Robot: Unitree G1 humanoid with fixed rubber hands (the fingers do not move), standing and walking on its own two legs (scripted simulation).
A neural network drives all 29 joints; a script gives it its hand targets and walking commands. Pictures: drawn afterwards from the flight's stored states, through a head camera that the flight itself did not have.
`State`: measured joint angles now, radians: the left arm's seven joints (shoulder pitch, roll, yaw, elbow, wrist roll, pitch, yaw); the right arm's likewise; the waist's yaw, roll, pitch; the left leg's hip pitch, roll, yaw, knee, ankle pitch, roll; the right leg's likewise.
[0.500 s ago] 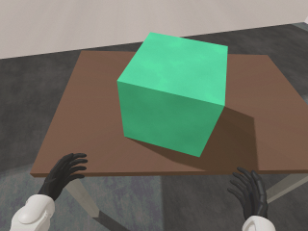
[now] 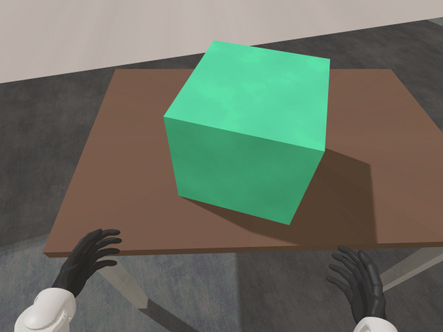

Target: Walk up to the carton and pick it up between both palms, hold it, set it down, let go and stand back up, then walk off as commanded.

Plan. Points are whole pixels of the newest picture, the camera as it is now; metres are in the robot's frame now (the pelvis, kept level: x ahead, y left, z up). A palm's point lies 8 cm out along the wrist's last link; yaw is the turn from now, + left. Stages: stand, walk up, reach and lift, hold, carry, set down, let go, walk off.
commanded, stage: set down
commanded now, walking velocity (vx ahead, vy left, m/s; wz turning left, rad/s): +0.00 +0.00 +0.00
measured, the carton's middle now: (250, 130) +0.53 +0.00 +0.05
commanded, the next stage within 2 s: let go in 1.28 s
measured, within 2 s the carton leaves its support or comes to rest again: neither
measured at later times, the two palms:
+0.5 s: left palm (86, 296) +0.18 +0.26 -0.01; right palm (363, 329) +0.17 -0.20 -0.03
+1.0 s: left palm (91, 319) +0.15 +0.26 -0.06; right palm out of the picture +0.16 -0.20 -0.08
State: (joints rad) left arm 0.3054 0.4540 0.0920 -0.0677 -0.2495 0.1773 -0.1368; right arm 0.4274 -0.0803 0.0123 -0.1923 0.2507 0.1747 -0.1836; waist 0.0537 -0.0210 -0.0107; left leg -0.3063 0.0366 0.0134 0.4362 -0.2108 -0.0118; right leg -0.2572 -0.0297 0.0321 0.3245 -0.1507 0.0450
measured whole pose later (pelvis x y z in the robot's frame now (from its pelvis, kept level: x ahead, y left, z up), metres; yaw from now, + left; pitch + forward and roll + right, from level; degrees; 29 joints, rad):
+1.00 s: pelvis +0.01 +0.00 +0.00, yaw +0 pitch +5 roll -1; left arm 0.31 0.35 -0.02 0.29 -0.23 0.13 -0.02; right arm 0.29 -0.14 0.01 0.52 0.10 -0.18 -0.01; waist 0.04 0.01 -0.01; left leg -0.31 0.04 0.01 0.44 -0.22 -0.01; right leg -0.26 -0.03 0.03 0.32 -0.16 0.05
